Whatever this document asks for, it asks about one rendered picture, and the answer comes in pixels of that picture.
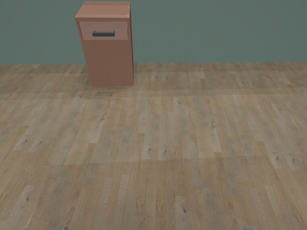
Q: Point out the drawer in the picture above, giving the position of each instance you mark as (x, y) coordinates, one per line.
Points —
(120, 28)

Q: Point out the handle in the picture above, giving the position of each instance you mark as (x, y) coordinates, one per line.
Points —
(103, 33)

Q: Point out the cabinet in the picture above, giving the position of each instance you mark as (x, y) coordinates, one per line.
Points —
(109, 62)

